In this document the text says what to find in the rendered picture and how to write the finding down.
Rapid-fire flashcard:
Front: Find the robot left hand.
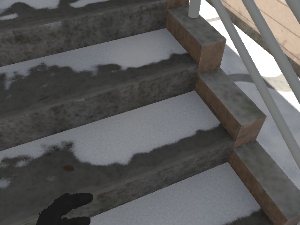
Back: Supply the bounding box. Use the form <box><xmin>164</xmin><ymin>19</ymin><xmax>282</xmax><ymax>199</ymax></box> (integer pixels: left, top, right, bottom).
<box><xmin>36</xmin><ymin>193</ymin><xmax>93</xmax><ymax>225</ymax></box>

